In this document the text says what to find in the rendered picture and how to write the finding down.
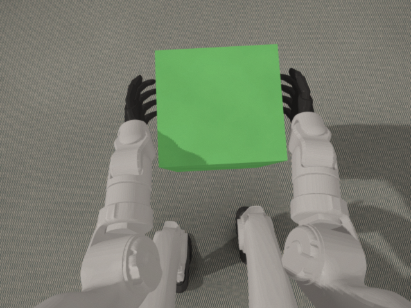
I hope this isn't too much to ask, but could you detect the right robot hand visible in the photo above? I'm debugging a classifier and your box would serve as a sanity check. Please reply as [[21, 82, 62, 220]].
[[280, 68, 314, 123]]

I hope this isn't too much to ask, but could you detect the robot right thigh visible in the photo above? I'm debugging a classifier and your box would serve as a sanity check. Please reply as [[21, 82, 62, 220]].
[[237, 213, 298, 308]]

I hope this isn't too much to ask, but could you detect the left robot hand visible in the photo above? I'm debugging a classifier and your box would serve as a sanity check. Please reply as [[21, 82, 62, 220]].
[[125, 75, 157, 124]]

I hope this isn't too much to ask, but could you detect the robot right forearm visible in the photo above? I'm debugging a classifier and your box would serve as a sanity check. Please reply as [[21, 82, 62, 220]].
[[288, 112, 367, 269]]

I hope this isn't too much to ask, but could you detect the robot left foot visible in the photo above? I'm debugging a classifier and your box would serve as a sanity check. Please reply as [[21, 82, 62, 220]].
[[176, 236, 192, 293]]

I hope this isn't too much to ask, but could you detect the robot left forearm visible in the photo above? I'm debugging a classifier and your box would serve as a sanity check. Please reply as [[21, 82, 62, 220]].
[[80, 120, 156, 283]]

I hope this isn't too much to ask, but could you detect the robot right upper arm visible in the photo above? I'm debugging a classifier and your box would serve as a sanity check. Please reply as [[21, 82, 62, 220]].
[[281, 224, 411, 308]]

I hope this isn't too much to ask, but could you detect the robot left upper arm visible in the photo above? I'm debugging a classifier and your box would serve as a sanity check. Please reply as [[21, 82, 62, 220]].
[[34, 234, 162, 308]]

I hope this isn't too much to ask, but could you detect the carton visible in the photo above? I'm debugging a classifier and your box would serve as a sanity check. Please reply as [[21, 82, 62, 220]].
[[155, 44, 288, 172]]

